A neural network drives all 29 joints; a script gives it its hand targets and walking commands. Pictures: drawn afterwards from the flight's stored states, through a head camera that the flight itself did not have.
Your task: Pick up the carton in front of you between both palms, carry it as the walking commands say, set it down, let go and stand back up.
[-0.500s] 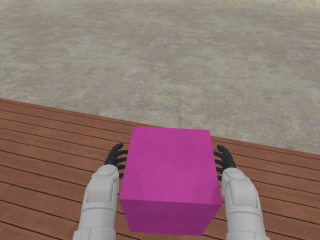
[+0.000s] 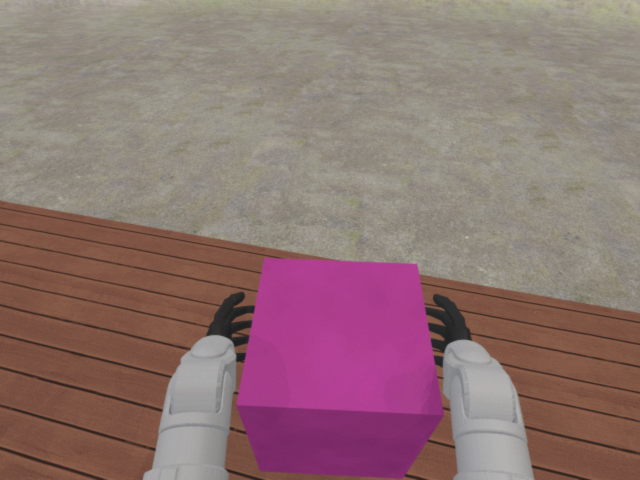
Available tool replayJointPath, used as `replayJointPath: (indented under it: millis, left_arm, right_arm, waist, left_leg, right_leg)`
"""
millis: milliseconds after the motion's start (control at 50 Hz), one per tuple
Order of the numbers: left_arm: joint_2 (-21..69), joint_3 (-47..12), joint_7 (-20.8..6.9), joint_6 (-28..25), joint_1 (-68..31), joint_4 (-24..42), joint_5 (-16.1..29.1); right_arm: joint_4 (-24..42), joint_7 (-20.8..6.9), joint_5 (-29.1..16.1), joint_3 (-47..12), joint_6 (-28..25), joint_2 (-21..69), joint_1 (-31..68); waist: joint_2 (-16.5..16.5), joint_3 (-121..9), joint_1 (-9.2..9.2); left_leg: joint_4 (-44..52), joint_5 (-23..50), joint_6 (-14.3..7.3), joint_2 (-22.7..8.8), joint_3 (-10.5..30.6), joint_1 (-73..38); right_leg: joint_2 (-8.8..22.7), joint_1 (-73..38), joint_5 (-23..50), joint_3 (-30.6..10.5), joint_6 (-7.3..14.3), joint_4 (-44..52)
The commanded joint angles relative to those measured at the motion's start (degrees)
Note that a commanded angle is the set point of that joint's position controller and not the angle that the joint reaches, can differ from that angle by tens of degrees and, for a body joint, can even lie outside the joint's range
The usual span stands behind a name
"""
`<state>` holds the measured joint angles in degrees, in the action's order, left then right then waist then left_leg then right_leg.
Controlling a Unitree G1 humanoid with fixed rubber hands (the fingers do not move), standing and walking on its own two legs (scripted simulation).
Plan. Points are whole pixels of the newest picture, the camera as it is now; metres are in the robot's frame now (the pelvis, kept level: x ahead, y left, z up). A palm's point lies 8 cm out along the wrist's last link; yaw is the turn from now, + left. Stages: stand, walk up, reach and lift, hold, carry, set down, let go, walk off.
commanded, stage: carry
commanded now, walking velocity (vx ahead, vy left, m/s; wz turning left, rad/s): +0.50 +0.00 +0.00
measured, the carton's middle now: (335, 371) +0.30 +0.00 -0.02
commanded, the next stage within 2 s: none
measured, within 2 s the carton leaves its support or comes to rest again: neither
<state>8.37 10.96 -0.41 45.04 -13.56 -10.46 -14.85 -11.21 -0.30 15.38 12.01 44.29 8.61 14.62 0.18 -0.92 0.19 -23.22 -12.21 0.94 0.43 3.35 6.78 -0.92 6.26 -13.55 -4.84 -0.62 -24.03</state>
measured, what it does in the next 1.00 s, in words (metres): walks ahead: left foot, then right foot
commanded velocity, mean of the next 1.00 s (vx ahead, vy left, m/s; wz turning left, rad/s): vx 0.50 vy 0.00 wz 0.00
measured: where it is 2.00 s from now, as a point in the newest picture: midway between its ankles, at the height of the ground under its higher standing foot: (344, 335)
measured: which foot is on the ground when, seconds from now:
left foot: down 0.00-0.16, up 0.18-0.40, down 0.42-0.86, up 0.88-1.00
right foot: down 0.00-0.44, up 0.46-0.82, down 0.84-1.00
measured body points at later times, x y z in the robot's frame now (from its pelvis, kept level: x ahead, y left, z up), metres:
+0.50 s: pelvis +0.16 +0.00 -0.01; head +0.14 +0.00 +0.44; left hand +0.42 +0.15 +0.07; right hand +0.42 -0.15 +0.08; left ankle +0.18 +0.08 -0.74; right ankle +0.03 -0.11 -0.70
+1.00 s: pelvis +0.45 -0.07 +0.00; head +0.47 -0.08 +0.45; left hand +0.71 +0.09 +0.06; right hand +0.72 -0.22 +0.06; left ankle +0.36 +0.07 -0.65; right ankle +0.49 -0.13 -0.74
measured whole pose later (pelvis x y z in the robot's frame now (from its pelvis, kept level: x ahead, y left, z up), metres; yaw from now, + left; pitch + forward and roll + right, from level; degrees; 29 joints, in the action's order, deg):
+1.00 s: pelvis +0.45 -0.07 +0.00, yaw +0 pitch +4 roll +1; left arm 7.3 3.1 7.1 68.7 -1.6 24.7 -3.1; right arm 25.1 6.9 3.8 4.3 69.4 7.3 3.1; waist -1.1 -3.2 1.6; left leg -66.1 -18.1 -1.0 -5.8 -3.5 26.7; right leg 2.1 19.1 -10.5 15.0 5.1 -25.2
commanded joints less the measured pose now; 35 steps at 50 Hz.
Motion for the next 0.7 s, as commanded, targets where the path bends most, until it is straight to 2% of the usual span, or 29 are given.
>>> replayJointPath:
  millis: [0,20,60,80,100,120,140,160,180,200,220,240,280,300,340,380,400,420,440,460,480,500,520,560,620,680]
  left_arm:
    - [51.58,-33.47,-12.38,-1.98,-32.11,6.79,16.88]
    - [51.98,-34.55,-12.18,-1.54,-32.76,7.82,17.62]
    - [52.44,-37.22,-11.6,-0.01,-32.26,10.91,19.38]
    - [52.25,-38.64,-11.27,1.06,-32.47,12.84,20.52]
    - [52.14,-40.18,-10.92,2.33,-32.81,14.83,21.92]
    - [51.96,-41.43,-10.36,3.72,-32.14,16.28,22.85]
    - [51.35,-41.69,-9.67,5.26,-30.98,16.85,23.31]
    - [49.93,-41.09,-8.79,6.78,-28.61,17.46,23.28]
    - [48.66,-40.29,-7.76,8.25,-26.27,18.46,22.89]
    - [47.49,-39.87,-6.74,9.71,-25.63,21.09,22.9]
    - [47.01,-40.12,-5.9,11.23,-24.55,23.25,23.55]
    - [47.02,-41.21,-5.15,12.55,-23.36,25.85,24.52]
    - [47.18,-43.41,-4.15,14.9,-21.32,30.49,26.12]
    - [47.12,-44.25,-3.84,16.04,-19.78,32.57,26.86]
    - [47.2,-45.27,-3.43,18.2,-16.61,35.79,27.89]
    - [47.18,-45.97,-3.23,20.14,-13.15,38.56,28.72]
    - [46.56,-46.18,-3.1,20.98,-12.31,40.26,29.01]
    - [46.28,-46.41,-3.09,22.0,-12.17,42.13,29.82]
    - [45.49,-47.16,-3.13,23.19,-14.64,44.88,31.16]
    - [45.38,-48.25,-3.24,23.89,-17.8,45.9,32.29]
    - [45.68,-48.67,-3.36,24.24,-18.95,46.56,33.26]
    - [45.77,-48.11,-3.25,24.43,-18.63,45.49,33.32]
    - [45.94,-47.25,-3.02,24.38,-18.07,44.63,33.13]
    - [46.18,-46.44,-2.18,24.57,-15.32,43.23,32.2]
    - [44.85,-44.4,-0.74,25.03,-11.52,41.27,29.42]
    - [43.59,-43.42,0.1,25.6,-10.47,40.72,28.0]
  right_arm:
    - [4.92,-12.27,-16.57,-32.96,-1.01,52.06,27.67]
    - [6.58,-11.88,-17.16,-33.88,-0.59,52.34,28.85]
    - [9.36,-10.74,-18.35,-35.97,1.06,52.41,26.81]
    - [11.44,-10.08,-18.96,-37.22,2.16,52.16,25.92]
    - [13.37,-9.32,-19.65,-38.46,3.48,51.74,25.83]
    - [15.79,-8.67,-20.64,-40.09,5.1,51.18,26.54]
    - [17.66,-8.15,-21.62,-41.41,6.81,50.76,27.32]
    - [18.93,-7.65,-22.29,-42.51,8.51,50.41,27.22]
    - [20.08,-7.22,-23.16,-43.2,10.13,49.51,26.99]
    - [21.9,-6.76,-24.38,-44.23,11.4,48.97,27.21]
    - [23.27,-6.32,-25.63,-45.07,12.62,48.64,25.87]
    - [25.15,-5.78,-26.82,-45.97,13.78,48.61,23.96]
    - [29.1,-4.69,-28.42,-47.36,16.05,48.88,20.61]
    - [31.03,-4.18,-28.67,-47.65,17.15,48.83,18.55]
    - [34.1,-3.37,-28.85,-47.51,19.22,48.78,14.48]
    - [36.56,-2.78,-28.77,-46.76,20.98,48.63,10.54]
    - [37.71,-2.52,-28.61,-46.35,21.79,48.57,8.55]
    - [38.83,-2.2,-28.23,-45.8,22.58,47.65,6.81]
    - [38.75,-1.82,-27.57,-45.0,23.0,47.25,6.77]
    - [40.25,-1.59,-27.79,-44.5,23.51,47.12,8.87]
    - [42.34,-1.35,-28.68,-44.97,23.99,47.25,10.44]
    - [43.61,-1.15,-29.45,-45.51,24.41,47.26,12.68]
    - [44.31,-1.03,-30.11,-46.18,24.64,47.28,14.36]
    - [44.1,-0.95,-31.07,-47.06,25.22,46.76,13.49]
    - [42.9,-1.17,-32.26,-47.31,26.06,45.14,12.1]
    - [41.69,-1.43,-32.17,-46.71,26.69,43.79,10.98]
  waist:
    - [-2.77,-9.36,-0.62]
    - [-4.49,-9.36,-0.61]
    - [-8.13,-13.53,-0.81]
    - [-8.45,-14.71,-0.75]
    - [-7.43,-15.49,-0.64]
    - [-5.67,-15.82,-0.42]
    - [0.49,-13.99,0.02]
    - [12.03,-12.67,0.89]
    - [14.94,-9.39,1.04]
    - [11.07,-8.83,1.27]
    - [8.41,-10.36,1.36]
    - [7.07,-12.25,1.41]
    - [8.65,-14.68,1.31]
    - [9.61,-15.39,1.3]
    - [9.9,-15.92,1.13]
    - [6.45,-17.45,0.52]
    - [3.87,-20.11,0.1]
    - [-5.66,-21.39,-1.04]
    - [-16.72,-20.03,-1.64]
    - [-11.7,-17.07,-1.85]
    - [-7.9,-15.16,-1.82]
    - [-4.12,-15.09,-1.59]
    - [-2.15,-14.93,-1.36]
    - [-3.64,-14.42,-1.28]
    - [-5.08,-12.71,-1.29]
    - [-7.84,-9.61,-1.34]
  left_leg:
    - [5.92,-30.41,-2.34,-6.6,3.9,4.32]
    - [6.56,-29.0,-3.2,-8.09,5.74,3.62]
    - [9.35,-25.52,-5.66,-11.99,10.84,2.48]
    - [9.08,-25.03,-6.63,-12.9,11.14,3.7]
    - [7.84,-25.71,-6.56,-12.32,9.32,7.01]
    - [5.27,-26.28,-5.28,-10.05,5.29,10.55]
    - [-3.2,-23.78,-3.06,-6.45,0.09,16.24]
    - [-18.25,-18.02,-0.58,-1.74,-7.28,26.08]
    - [-22.02,-17.46,-0.05,-1.4,-9.32,35.17]
    - [-23.73,-17.33,-0.35,-3.59,-7.02,37.08]
    - [-22.95,-17.33,-0.52,-4.25,-7.14,37.5]
    - [-20.78,-15.21,-0.51,-3.87,-8.43,35.76]
    - [-15.15,-9.24,-0.27,-1.6,-11.39,29.71]
    - [-12.69,-7.7,-0.26,-0.69,-12.42,27.14]
    - [-6.81,-4.39,-0.32,0.4,-14.52,20.43]
    - [2.55,1.48,-0.82,1.59,-16.91,2.66]
    - [2.6,0.53,-1.84,-1.67,-14.38,-9.66]
    - [8.29,-12.52,-4.75,-14.21,3.14,-18.72]
    - [12.65,-15.92,-11.57,-27.12,24.9,-24.03]
    - [12.4,-13.86,-14.61,-28.3,26.75,-20.45]
    - [12.21,-8.38,-14.36,-26.61,22.91,-16.46]
    - [12.91,-7.0,-13.05,-24.64,17.98,-13.96]
    - [14.48,-7.76,-11.38,-22.77,12.95,-11.72]
    - [15.92,-3.29,-9.29,-19.15,3.9,-9.01]
    - [15.79,3.77,-8.85,-16.51,-2.19,-8.92]
    - [14.03,12.14,-7.72,-14.69,-7.26,-7.7]
  right_leg:
    - [3.28,11.83,-24.85,0.28,1.38,1.69]
    - [2.43,13.9,-20.97,2.26,1.1,-1.87]
    - [-0.28,13.24,-8.7,8.14,0.61,-9.92]
    - [0.21,11.61,-8.57,8.85,1.02,-8.01]
    - [0.42,7.22,-9.22,9.4,1.6,-3.82]
    - [0.73,3.46,-10.91,8.25,2.07,0.27]
    - [6.05,0.76,-16.8,-0.37,3.62,6.03]
    - [15.58,-5.07,-23.64,-15.76,7.19,13.09]
    - [21.48,-8.22,-18.9,-25.17,10.58,15.38]
    - [21.87,-9.31,-10.97,-24.7,12.35,14.26]
    - [21.06,-11.24,-5.38,-20.97,12.19,13.0]
    - [19.28,-12.18,-0.3,-15.88,11.22,12.25]
    - [15.41,-11.34,8.01,-7.77,9.46,10.69]
    - [14.61,-10.82,9.97,-5.54,9.18,10.03]
    - [13.93,-7.82,9.0,-2.19,8.75,7.88]
    - [11.61,2.24,6.77,3.45,6.43,0.03]
    - [10.77,10.81,4.16,5.73,4.58,-6.03]
    - [7.07,22.54,-5.32,10.18,1.75,-19.89]
    - [1.68,37.24,-15.79,12.72,0.39,-30.85]
    - [5.12,40.01,-16.23,7.3,1.76,-37.4]
    - [6.91,40.82,-14.69,6.62,2.52,-39.94]
    - [8.39,39.86,-11.59,5.92,2.61,-40.25]
    - [9.29,38.27,-7.94,5.91,2.32,-37.0]
    - [8.08,34.32,-2.82,8.8,1.08,-30.09]
    - [6.29,32.72,1.77,11.91,-0.01,-20.09]
    - [4.81,29.18,5.71,14.97,0.46,-11.66]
